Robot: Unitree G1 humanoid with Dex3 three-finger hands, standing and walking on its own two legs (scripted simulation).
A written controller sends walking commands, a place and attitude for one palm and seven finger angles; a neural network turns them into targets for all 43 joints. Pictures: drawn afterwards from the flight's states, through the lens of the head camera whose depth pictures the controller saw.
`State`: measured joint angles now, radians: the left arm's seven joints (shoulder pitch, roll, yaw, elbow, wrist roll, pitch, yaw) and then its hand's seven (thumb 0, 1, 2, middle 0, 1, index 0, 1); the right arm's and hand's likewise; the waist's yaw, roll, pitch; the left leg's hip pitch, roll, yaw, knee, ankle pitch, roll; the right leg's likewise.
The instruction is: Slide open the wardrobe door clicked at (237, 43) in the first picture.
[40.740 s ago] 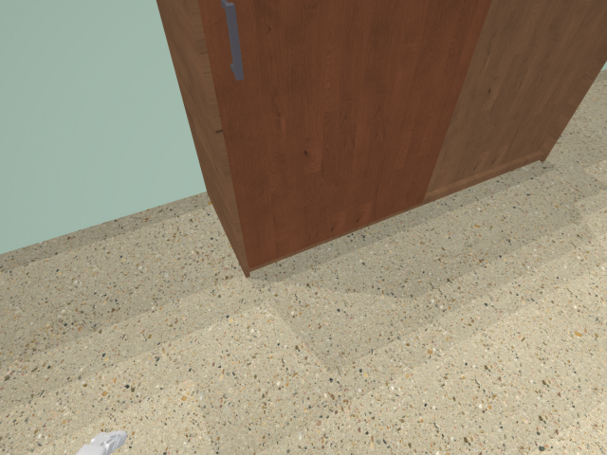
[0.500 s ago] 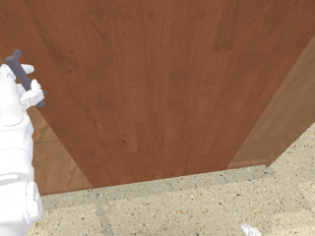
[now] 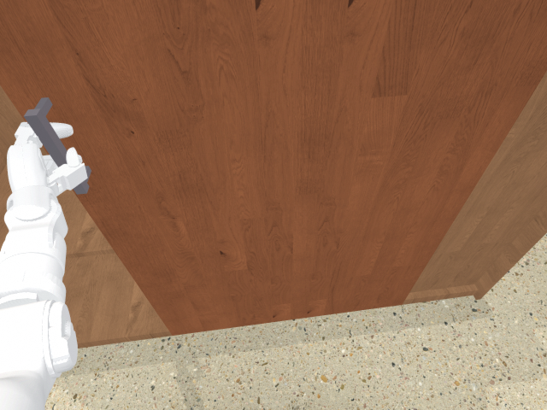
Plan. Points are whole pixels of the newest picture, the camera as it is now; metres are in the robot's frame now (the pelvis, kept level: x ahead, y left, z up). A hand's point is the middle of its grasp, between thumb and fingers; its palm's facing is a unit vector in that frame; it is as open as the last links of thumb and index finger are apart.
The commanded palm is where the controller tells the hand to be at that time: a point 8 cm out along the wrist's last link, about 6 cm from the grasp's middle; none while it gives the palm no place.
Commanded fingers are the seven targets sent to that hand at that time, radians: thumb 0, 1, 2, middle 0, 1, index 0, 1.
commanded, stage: stop walking and hold the door there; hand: left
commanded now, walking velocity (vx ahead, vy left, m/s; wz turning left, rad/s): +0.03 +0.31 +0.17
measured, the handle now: (64, 148) +0.47 +0.33 +0.15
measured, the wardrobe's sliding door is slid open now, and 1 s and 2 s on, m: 0.51 0.51 0.51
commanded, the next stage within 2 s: loosen the grip on the handle in 1.10 s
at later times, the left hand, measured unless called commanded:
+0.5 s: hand (76, 177) +0.42 +0.30 +0.14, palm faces +0.28 -0.93 -0.22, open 5.7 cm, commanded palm +0.39 +0.33 +0.12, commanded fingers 0.00 0.90 0.90 -0.45 -1.40 -0.45 -1.40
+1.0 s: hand (74, 177) +0.42 +0.30 +0.14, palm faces +0.19 -0.97 -0.15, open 5.7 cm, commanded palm +0.39 +0.31 +0.12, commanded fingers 0.00 0.90 0.90 -0.45 -1.40 -0.45 -1.40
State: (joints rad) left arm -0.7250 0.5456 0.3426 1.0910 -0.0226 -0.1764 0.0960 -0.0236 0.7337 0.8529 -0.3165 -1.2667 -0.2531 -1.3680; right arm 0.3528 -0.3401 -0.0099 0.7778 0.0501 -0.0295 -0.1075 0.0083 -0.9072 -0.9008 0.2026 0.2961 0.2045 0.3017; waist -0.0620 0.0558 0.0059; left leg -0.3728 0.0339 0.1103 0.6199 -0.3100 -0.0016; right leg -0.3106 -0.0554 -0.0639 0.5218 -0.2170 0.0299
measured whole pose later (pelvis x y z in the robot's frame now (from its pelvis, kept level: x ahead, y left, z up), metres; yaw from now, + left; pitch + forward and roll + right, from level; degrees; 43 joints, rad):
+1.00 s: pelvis -0.03 +0.12 +0.00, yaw +2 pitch +1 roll -1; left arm -0.79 0.29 0.08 0.78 -0.09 -0.11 0.11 -0.05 0.79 0.81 -0.32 -1.35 -0.25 -1.38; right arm 0.24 -0.25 0.03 0.69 0.03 -0.06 -0.08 0.01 -0.91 -0.90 0.20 0.30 0.20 0.30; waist 0.00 0.03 0.10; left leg -0.29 0.05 0.11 0.56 -0.29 0.02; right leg -0.26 0.00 -0.06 0.50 -0.26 0.00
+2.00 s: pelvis -0.04 +0.11 +0.00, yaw +2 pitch +7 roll +0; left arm -0.87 0.40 0.31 1.04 0.00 -0.18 -0.05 -0.02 -0.55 0.20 -0.33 -1.20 -0.33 -1.20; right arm 0.37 -0.27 0.01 0.70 0.03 -0.10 -0.03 0.01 -0.91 -0.90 0.20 0.30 0.20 0.30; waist -0.09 0.00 -0.04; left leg -0.42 0.03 0.09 0.55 -0.25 0.02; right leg -0.42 0.00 -0.03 0.55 -0.25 -0.01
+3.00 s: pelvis -0.03 +0.12 +0.00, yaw +4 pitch +3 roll -1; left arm -0.40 0.39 0.31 0.48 -0.14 -0.03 -0.15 -0.02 -0.55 0.20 -0.25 -1.15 -0.26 -1.15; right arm 0.30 -0.26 0.02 0.63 0.06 -0.09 -0.06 0.01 -0.91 -0.90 0.20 0.30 0.20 0.30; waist 0.01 0.03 -0.07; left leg -0.35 0.02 0.07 0.57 -0.28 0.03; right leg -0.31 -0.02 -0.05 0.53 -0.27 0.00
